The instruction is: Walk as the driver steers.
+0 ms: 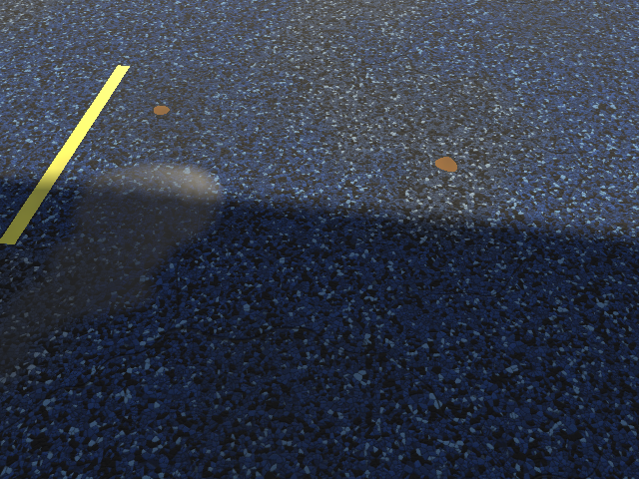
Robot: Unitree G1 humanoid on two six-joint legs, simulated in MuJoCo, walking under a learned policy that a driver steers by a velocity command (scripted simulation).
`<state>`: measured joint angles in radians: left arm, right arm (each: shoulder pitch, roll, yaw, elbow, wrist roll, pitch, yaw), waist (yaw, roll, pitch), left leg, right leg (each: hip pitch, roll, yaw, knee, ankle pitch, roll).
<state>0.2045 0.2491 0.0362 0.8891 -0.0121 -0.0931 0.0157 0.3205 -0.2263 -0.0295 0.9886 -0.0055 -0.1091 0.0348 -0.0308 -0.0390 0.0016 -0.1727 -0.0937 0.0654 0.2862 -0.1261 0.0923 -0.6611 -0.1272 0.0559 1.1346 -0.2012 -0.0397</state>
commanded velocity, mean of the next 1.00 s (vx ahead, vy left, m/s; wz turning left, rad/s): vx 0.50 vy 0.00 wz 0.00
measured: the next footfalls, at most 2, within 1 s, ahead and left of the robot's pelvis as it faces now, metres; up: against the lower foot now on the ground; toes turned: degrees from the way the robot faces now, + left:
right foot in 0.30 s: +0.34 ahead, -0.17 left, +0.00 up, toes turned -2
left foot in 0.86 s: +0.65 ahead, +0.07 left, +0.00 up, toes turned +3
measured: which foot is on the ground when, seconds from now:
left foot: down 0.00-0.32, up 0.34-0.84, down 0.86-1.00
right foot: up 0.00-0.28, down 0.30-0.88, up 0.90-1.00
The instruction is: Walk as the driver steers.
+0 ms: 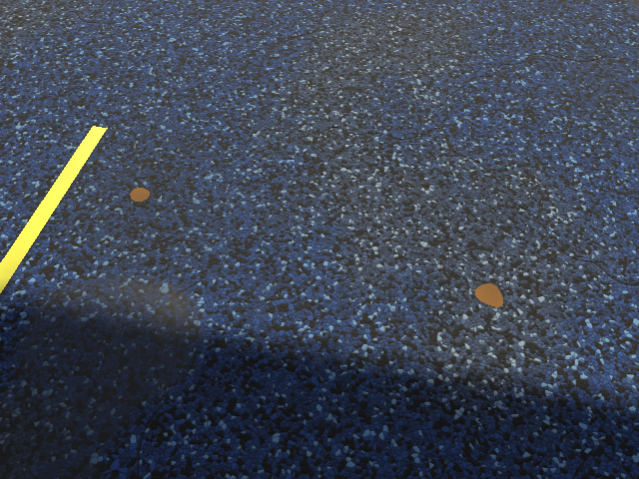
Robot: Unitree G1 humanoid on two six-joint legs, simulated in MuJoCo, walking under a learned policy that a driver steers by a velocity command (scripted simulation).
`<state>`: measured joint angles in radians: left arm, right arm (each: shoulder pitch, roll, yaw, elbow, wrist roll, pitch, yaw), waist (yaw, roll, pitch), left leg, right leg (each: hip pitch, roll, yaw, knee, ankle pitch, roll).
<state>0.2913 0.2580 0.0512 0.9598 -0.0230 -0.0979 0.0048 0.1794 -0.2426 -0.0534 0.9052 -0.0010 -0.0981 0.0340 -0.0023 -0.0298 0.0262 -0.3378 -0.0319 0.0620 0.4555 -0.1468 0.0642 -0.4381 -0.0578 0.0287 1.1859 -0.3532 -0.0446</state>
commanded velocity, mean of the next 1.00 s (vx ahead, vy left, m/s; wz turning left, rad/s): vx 0.30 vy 0.00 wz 0.00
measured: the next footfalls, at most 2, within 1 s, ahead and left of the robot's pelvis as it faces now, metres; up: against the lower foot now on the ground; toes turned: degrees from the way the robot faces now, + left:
right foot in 0.32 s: +0.28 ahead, -0.13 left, +0.00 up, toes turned +0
left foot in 0.68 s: +0.22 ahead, +0.11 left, +0.00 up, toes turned +3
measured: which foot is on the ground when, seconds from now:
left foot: down 0.00-0.36, up 0.38-0.66, down 0.68-1.00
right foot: up 0.00-0.30, down 0.32-0.66, up 0.68-1.00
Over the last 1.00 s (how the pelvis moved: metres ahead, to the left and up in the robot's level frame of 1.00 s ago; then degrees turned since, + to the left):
0.55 -0.01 -0.01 1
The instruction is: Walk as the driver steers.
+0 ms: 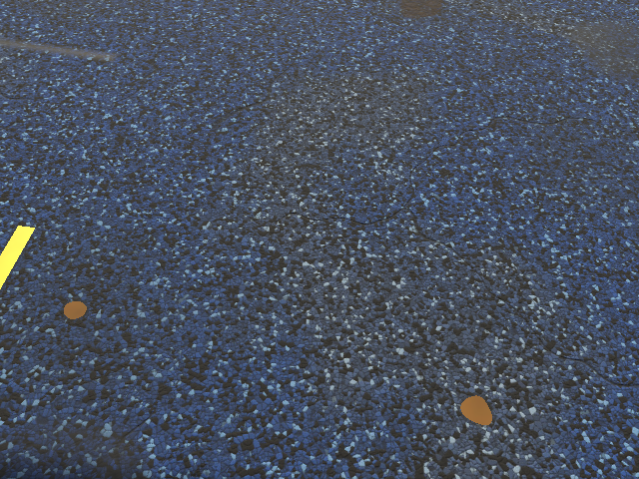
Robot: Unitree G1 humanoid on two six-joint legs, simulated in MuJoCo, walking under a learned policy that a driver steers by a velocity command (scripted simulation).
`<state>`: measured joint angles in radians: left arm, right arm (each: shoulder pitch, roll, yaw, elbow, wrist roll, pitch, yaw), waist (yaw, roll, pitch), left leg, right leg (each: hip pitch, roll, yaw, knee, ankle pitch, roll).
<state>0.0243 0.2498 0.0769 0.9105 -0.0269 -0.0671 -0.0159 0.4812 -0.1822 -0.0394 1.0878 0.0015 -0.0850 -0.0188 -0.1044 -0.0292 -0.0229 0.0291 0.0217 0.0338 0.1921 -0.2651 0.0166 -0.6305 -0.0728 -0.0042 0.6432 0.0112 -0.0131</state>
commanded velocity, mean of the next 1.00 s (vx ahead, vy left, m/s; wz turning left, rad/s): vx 0.49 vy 0.00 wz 0.31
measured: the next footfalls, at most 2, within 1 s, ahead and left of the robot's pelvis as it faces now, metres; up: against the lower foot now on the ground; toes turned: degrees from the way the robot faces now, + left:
right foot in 0.14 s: +0.25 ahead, -0.15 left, +0.00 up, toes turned -3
left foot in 0.70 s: +0.53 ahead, +0.12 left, +0.00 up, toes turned +18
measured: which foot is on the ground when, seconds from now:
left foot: down 0.00-0.14, up 0.16-0.68, down 0.70-1.00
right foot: up 0.00-0.12, down 0.14-0.68, up 0.70-1.00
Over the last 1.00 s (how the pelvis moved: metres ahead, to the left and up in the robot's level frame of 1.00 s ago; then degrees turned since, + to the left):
0.29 0.01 0.01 1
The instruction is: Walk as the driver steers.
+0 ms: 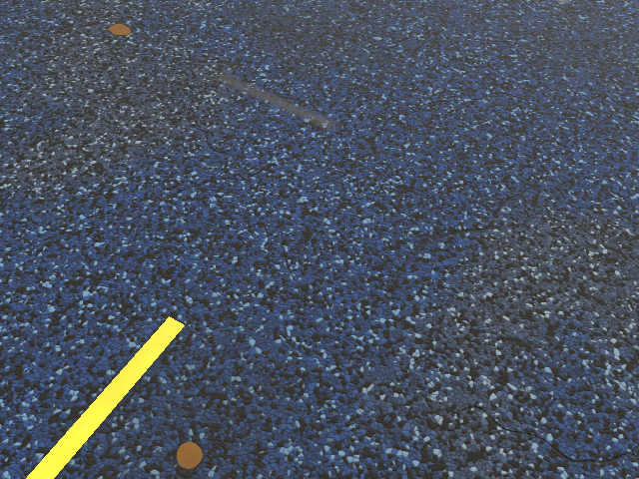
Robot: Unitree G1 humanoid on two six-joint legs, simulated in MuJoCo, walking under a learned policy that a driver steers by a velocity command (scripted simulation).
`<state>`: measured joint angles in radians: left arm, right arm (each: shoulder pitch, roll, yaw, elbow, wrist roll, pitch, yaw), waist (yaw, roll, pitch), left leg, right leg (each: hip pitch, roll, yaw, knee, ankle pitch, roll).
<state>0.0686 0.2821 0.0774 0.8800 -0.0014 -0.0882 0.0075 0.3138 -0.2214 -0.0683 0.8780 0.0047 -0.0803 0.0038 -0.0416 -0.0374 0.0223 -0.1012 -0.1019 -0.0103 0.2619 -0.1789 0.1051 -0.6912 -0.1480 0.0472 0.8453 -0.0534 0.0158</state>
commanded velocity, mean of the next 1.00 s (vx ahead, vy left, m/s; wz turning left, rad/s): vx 0.50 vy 0.00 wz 0.04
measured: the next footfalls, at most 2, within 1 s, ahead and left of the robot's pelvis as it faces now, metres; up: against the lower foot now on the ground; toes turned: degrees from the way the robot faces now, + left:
right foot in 0.26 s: +0.35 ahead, -0.15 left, +0.00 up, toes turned -2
left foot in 0.78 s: +0.64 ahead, +0.09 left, +0.00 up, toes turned +3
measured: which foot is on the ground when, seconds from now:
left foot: down 0.00-0.26, up 0.28-0.76, down 0.78-1.00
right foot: up 0.00-0.24, down 0.26-0.80, up 0.82-1.00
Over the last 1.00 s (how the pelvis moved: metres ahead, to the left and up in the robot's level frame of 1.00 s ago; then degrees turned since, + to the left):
0.54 0.07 0.00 20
